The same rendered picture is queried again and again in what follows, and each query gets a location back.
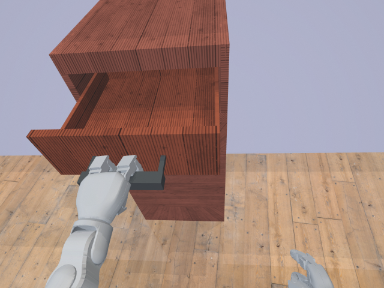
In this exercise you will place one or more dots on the handle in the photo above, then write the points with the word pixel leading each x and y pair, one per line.
pixel 140 180

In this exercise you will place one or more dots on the robot right hand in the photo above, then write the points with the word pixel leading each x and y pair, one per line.
pixel 317 277

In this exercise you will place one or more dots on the robot left hand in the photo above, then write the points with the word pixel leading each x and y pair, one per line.
pixel 104 192

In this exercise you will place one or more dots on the drawer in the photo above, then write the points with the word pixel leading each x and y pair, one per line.
pixel 145 113

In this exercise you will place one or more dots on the cabinet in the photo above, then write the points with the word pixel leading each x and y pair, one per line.
pixel 141 35

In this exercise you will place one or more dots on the left robot forearm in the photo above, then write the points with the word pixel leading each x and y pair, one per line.
pixel 83 254

